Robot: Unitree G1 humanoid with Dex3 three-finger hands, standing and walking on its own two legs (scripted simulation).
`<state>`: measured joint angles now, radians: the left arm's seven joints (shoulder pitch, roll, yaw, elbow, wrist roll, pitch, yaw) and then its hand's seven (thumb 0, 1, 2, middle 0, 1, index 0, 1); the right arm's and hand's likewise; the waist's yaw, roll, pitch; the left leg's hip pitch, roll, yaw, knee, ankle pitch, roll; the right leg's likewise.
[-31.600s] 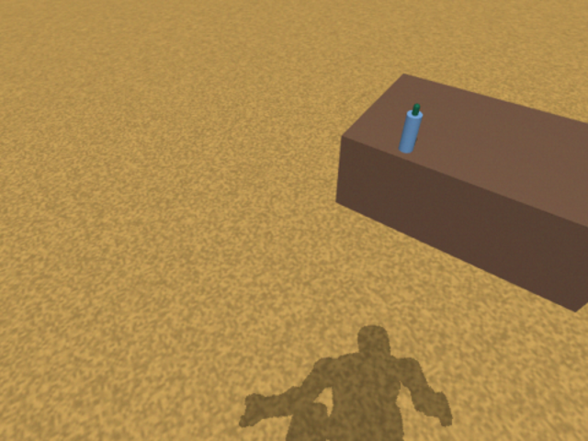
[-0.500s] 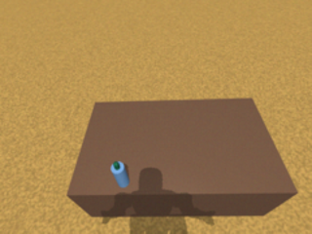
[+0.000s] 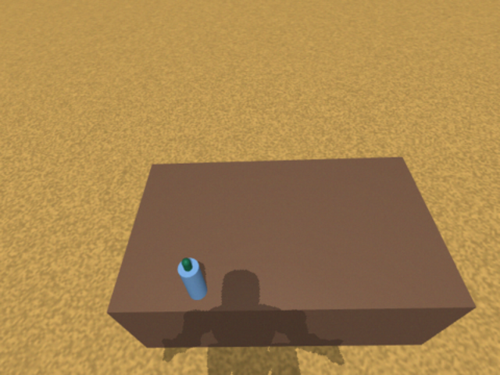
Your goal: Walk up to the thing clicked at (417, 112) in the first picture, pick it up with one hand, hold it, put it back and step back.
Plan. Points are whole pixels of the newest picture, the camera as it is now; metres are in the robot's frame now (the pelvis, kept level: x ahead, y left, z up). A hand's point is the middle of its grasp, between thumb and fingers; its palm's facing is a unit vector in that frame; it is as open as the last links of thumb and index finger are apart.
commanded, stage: stand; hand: left
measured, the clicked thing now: (192, 276) +0.42 +0.21 -0.30
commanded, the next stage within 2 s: step back in 0.18 s
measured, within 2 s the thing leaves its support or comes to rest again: neither
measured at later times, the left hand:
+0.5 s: hand out of the picture +0.10 +0.31 -0.18, palm faces -0.02 -0.93 -0.38, open 7.4 cm
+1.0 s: hand out of the picture -0.03 +0.29 -0.16, palm faces -0.06 -0.92 -0.39, open 7.4 cm
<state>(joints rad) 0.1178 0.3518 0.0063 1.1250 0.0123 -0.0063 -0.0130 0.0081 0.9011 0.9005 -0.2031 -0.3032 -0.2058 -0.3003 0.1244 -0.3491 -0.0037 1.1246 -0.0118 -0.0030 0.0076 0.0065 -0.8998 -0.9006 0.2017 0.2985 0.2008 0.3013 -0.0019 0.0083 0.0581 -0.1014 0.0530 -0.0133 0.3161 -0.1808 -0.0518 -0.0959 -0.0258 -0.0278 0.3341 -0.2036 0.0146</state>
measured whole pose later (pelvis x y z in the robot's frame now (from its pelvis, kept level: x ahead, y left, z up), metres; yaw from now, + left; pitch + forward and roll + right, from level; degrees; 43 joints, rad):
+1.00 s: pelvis -0.13 +0.03 -0.02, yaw -3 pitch -2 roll +1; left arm 0.16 0.34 0.06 0.86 0.02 0.04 0.00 0.01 0.90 0.90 -0.21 -0.30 -0.21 -0.30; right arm 0.13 -0.40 -0.05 0.88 0.01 0.05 -0.02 0.01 -0.90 -0.90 0.20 0.30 0.20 0.30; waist 0.01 0.03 0.18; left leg -0.45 -0.11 -0.12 1.12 -0.51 0.00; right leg -0.27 0.00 0.04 0.61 -0.30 -0.02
